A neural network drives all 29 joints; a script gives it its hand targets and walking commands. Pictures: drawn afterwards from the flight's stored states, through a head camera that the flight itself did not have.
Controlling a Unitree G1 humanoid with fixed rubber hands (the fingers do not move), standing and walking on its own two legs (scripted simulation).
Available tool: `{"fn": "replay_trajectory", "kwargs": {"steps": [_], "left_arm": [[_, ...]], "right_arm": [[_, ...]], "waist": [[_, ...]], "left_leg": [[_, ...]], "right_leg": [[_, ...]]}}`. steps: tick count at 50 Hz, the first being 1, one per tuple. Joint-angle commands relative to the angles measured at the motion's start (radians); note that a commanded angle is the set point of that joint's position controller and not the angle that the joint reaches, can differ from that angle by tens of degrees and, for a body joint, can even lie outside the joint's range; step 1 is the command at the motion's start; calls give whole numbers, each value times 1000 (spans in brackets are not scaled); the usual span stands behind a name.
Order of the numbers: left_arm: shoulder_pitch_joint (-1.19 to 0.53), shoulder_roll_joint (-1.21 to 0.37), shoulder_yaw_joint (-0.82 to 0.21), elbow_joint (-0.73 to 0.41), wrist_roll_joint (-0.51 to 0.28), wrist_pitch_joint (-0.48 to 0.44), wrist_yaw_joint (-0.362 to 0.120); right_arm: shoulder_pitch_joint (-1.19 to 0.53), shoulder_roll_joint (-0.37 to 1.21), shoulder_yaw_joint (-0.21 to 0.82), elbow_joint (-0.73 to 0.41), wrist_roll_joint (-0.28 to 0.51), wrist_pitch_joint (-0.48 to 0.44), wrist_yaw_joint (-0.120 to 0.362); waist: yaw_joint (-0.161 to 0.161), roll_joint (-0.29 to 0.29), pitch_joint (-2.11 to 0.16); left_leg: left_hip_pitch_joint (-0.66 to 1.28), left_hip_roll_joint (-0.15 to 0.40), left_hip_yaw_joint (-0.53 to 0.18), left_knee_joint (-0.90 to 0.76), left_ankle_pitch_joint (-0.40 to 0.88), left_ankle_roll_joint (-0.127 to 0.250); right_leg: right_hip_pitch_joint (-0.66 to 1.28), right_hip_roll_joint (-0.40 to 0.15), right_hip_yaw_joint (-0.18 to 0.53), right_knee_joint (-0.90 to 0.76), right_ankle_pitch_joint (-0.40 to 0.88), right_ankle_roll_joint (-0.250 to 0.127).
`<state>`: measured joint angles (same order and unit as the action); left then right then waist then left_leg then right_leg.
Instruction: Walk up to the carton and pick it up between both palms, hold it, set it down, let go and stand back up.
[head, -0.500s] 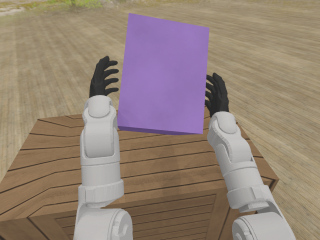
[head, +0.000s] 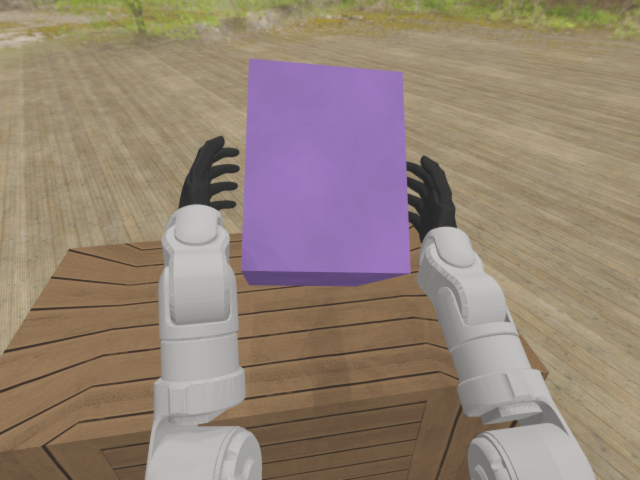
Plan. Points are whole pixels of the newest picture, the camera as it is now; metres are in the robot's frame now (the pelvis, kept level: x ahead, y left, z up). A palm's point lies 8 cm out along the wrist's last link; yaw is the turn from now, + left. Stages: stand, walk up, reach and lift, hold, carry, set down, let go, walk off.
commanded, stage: hold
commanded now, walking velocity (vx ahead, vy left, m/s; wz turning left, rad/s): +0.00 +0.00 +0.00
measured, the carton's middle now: (313, 195) +0.44 +0.00 +0.21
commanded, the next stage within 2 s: none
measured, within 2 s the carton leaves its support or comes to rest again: neither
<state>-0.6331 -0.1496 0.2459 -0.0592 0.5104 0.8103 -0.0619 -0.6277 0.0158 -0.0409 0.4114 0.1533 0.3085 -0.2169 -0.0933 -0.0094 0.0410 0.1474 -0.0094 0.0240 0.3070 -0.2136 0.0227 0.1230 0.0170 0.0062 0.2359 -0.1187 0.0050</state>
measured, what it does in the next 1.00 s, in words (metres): stands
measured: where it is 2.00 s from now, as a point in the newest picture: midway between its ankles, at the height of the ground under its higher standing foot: outside the picture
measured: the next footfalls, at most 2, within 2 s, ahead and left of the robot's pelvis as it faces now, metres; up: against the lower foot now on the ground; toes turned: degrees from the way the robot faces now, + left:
none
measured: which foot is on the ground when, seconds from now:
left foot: down 0.00-1.00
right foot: down 0.00-1.00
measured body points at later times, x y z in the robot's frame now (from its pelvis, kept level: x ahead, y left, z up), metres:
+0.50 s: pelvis -0.01 +0.00 +0.00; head -0.06 +0.02 +0.45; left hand +0.36 +0.14 +0.20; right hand +0.36 -0.14 +0.22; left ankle -0.01 +0.10 -0.75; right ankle +0.03 -0.12 -0.75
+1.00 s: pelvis -0.02 -0.01 +0.00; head -0.06 +0.01 +0.45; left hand +0.34 +0.11 +0.19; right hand +0.34 -0.16 +0.15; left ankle +0.00 +0.09 -0.75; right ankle +0.03 -0.12 -0.75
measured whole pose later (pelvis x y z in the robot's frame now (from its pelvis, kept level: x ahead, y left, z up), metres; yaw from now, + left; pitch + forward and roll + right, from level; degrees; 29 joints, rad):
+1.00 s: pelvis -0.02 -0.01 +0.00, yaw +1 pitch -16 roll -1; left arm -0.63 -0.18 0.30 0.01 0.50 0.81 -0.09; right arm -0.58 0.01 -0.02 0.41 0.14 0.36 -0.26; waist -0.09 -0.05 0.20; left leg 0.15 0.00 0.02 0.31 -0.17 0.03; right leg 0.13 0.02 -0.02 0.24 -0.09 -0.01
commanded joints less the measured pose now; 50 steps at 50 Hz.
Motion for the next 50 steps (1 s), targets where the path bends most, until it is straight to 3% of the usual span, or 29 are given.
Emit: {"fn": "replay_trajectory", "kwargs": {"steps": [1, 3, 5, 7, 9, 10, 12, 15, 17, 19, 21, 22, 24, 25, 28, 30, 32, 33, 34, 35, 36, 37, 38, 40, 41, 42, 44, 46, 50], "left_arm": [[-465, -298, -168, 165, -127, 19, -284], [-562, -324, -194, 82, -176, -35, -235], [-707, -393, -291, -28, -237, -106, -160], [-785, -474, -415, -147, -305, -160, -92], [-802, -512, -486, -173, -347, -197, -41], [-739, -513, -491, -177, -337, -199, -25], [-614, -461, -445, -47, -299, -171, -31], [-434, -301, -187, 243, -120, -70, -121], [-380, -273, -121, 282, -75, -35, -195], [-424, -264, -127, 278, -90, -24, -254], [-488, -289, -153, 204, -117, -30, -275], [-526, -321, -199, 159, -142, -38, -274], [-637, -389, -279, 35, -196, -79, -244], [-665, -429, -329, -39, -223, -98, -215], [-756, -542, -580, -324, -351, -172, -95], [-714, -565, -648, -399, -380, -196, -37], [-559, -525, -600, -288, -331, -161, -19], [-487, -489, -556, -212, -295, -131, -28], [-341, -436, -465, -109, -223, -89, -49], [-227, -398, -398, -13, -167, -47, -82], [-139, -369, -361, 58, -133, -3, -121], [-76, -342, -307, 108, -87, 33, -167], [-82, -308, -261, 135, -67, 54, -209], [-233, -281, -227, 161, -91, 59, -247], [-304, -260, -186, 172, -86, 51, -253], [-377, -250, -151, 194, -92, 40, -252], [-403, -274, -159, 124, -138, 5, -235], [-547, -286, -168, 104, -172, -53, -188], [-763, -451, -415, -77, -311, -154, -93]], "right_arm": [[-662, 418, 278, -246, 24, 29, 88], [-769, 506, 314, -280, 48, -16, 99], [-837, 556, 328, -277, 56, -77, 130], [-902, 565, 385, -344, 86, -143, 165], [-895, 515, 377, -334, 65, -179, 178], [-852, 515, 400, -344, 63, -190, 178], [-782, 455, 363, -288, 13, -183, 161], [-642, 391, 259, -80, -55, -109, 141], [-525, 378, 240, -42, -67, -48, 130], [-535, 381, 241, -85, -46, 1, 114], [-564, 410, 247, -98, -34, 17, 99], [-565, 413, 235, -84, -35, 17, 99], [-604, 459, 235, -94, -18, -19, 109], [-615, 473, 247, -127, -3, -49, 118], [-639, 490, 362, -277, 84, -147, 145], [-674, 480, 445, -394, 136, -204, 155], [-609, 399, 432, -334, 124, -220, 151], [-597, 356, 400, -303, 96, -212, 144], [-563, 326, 409, -294, 86, -197, 130], [-543, 307, 410, -307, 69, -175, 112], [-525, 283, 404, -319, 58, -139, 91], [-522, 316, 429, -300, 67, -98, 76], [-507, 324, 429, -287, 71, -64, 62], [-599, 331, 376, -299, 63, -23, 52], [-648, 348, 354, -294, 57, -16, 60], [-714, 372, 330, -297, 43, -14, 67], [-736, 459, 358, -380, 55, -38, 68], [-866, 516, 349, -377, 37, -95, 91], [-957, 525, 321, -369, 15, -186, 141]], "waist": [[9, -170, -6], [50, -92, -149], [43, 8, -286], [40, 109, -481], [7, 153, -594], [21, 153, -625], [4, 103, -538], [6, -75, -116], [-15, -181, 1], [-26, -215, 14], [-35, -162, -30], [-59, -109, -42], [-61, 22, -137], [-69, 84, -212], [-89, 283, -598], [-27, 317, -776], [-5, 294, -645], [-28, 242, -549], [-5, 163, -427], [-14, 74, -304], [-48, -6, -183], [-25, -114, -59], [-14, -171, -1], [-10, -210, 8], [15, -231, 13], [42, -237, 2], [53, -223, -111], [84, -148, -206], [2, 67, -475]], "left_leg": [[-130, -10, 62, -112, 92, 41], [-174, -17, 63, -104, 119, 24], [-198, -8, 48, -99, 105, -6], [-130, 16, 20, -57, 191, -56], [-30, 29, 6, -31, 252, -89], [24, 28, 2, -6, 350, -94], [37, 26, 5, -6, 343, -77], [-139, -11, 45, -103, 82, 29], [-109, -27, 54, -108, 69, 62], [-76, -31, 60, -101, 71, 63], [-102, -16, 59, -112, 80, 39], [-130, -5, 55, -121, 59, 21], [-196, 16, 46, -130, 72, -27], [-173, 18, 38, -104, 161, -59], [141, 32, -14, 67, 625, -175], [261, 52, -30, 154, 903, -204], [239, 68, -25, 156, 954, -196], [227, 70, -25, 136, 901, -175], [177, 56, -11, 109, 847, -141], [115, 31, 7, 74, 727, -102], [75, 15, 15, 27, 590, -63], [-7, -14, 35, -28, 438, -9], [-37, -33, 54, -63, 313, 22], [-24, -28, 49, -88, 192, 44], [-40, -23, 50, -89, 151, 58], [-62, -16, 57, -98, 118, 67], [-71, -26, 60, -68, 187, 68], [-144, -32, 63, -68, 142, 53], [-160, 9, 31, -67, 75, -35]], "right_leg": [[85, -1, -84, -52, -67, 10], [115, 14, -98, -15, 4, 10], [94, 26, -116, 26, 1, 1], [46, 38, -123, 64, 44, -13], [-6, 48, -140, 73, 66, -25], [5, 50, -140, 75, 125, -27], [8, 43, -133, 47, 129, -26], [89, 11, -112, -14, -19, -3], [70, -14, -96, -50, -96, 5], [34, -20, -79, -70, -141, 7], [66, -14, -84, -50, -96, 8], [83, -5, -86, -36, -66, 0], [135, 20, -100, 16, 32, -12], [143, 29, -113, 38, 92, -20], [46, 59, -142, 79, 262, -38], [26, 78, -139, 52, 350, -59], [36, 76, -121, -8, 340, -82], [43, 73, -120, -20, 319, -76], [100, 66, -115, -31, 343, -68], [157, 58, -115, -24, 368, -46], [193, 51, -111, -9, 374, -13], [263, 34, -96, 1, 423, 18], [284, 12, -88, -6, 424, 38], [156, -10, -81, -49, 190, 46], [93, -14, -85, -65, 60, 41], [50, -11, -87, -73, -45, 35], [81, -12, -84, -56, 37, 40], [59, -17, -91, -35, -28, 38], [46, 11, -118, 46, -7, 0]]}}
